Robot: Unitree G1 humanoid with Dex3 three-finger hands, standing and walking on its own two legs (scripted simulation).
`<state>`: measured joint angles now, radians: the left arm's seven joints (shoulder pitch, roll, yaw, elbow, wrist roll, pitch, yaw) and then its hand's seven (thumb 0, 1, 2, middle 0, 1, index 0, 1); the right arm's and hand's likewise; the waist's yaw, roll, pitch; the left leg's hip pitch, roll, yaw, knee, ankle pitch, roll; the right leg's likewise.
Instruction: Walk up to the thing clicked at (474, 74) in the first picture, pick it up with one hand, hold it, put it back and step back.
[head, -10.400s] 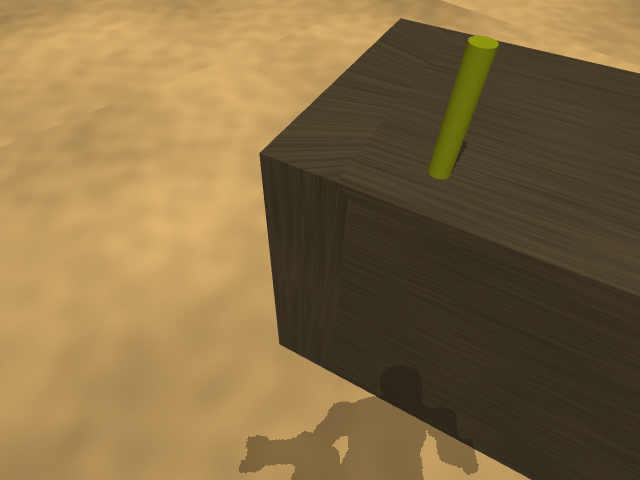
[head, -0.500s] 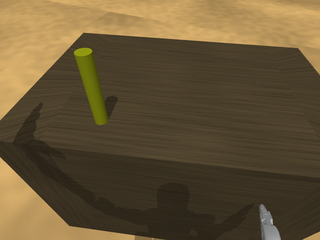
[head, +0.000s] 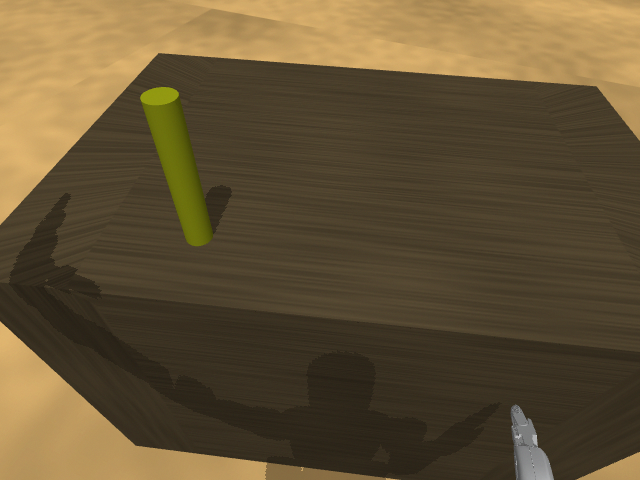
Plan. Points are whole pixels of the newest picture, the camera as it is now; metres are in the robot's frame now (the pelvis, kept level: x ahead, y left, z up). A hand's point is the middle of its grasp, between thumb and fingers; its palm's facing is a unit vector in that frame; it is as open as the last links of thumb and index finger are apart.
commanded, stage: go down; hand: left
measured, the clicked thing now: (182, 177) +0.46 +0.18 +0.14
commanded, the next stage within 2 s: approach in 0.96 s
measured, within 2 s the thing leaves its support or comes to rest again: neither
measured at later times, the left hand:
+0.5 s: hand out of the picture +0.36 +0.38 +0.21, palm faces +0.15 -0.99 +0.00, open 17.7 cm
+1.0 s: hand out of the picture +0.35 +0.38 +0.22, palm faces +0.17 -0.99 +0.01, open 17.6 cm
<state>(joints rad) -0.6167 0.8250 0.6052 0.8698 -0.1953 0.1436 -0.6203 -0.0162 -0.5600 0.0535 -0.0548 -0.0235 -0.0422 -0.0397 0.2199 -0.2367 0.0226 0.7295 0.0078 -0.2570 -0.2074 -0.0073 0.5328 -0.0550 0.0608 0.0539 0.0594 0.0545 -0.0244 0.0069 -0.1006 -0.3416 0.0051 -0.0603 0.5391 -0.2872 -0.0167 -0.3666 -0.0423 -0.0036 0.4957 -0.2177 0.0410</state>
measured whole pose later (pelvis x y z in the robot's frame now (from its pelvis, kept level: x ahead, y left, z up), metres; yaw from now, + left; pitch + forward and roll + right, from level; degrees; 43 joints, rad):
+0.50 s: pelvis +0.01 +0.00 +0.00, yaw +0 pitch +7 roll -1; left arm -0.60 0.85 0.62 0.91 -0.19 0.12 -0.66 -0.02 -0.59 0.04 -0.06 -0.03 -0.05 -0.05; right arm 0.22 -0.23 0.04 0.73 0.01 -0.23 -0.22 -0.01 0.52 -0.06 0.06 0.05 0.06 0.05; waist -0.02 0.01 -0.12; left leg -0.37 0.01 -0.07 0.56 -0.31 -0.01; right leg -0.39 -0.04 -0.01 0.50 -0.23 0.04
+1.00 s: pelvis +0.00 +0.00 +0.00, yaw +0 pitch +6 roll -1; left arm -0.60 0.83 0.65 0.85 -0.19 0.13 -0.63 -0.02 -0.57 0.05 -0.04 -0.04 -0.04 -0.05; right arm 0.23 -0.24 0.02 0.69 0.01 -0.23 -0.22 -0.01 0.53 -0.05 0.06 0.05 0.06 0.06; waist -0.03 0.00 -0.11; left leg -0.37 0.01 -0.07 0.58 -0.31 -0.02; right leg -0.38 -0.04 -0.01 0.52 -0.23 0.04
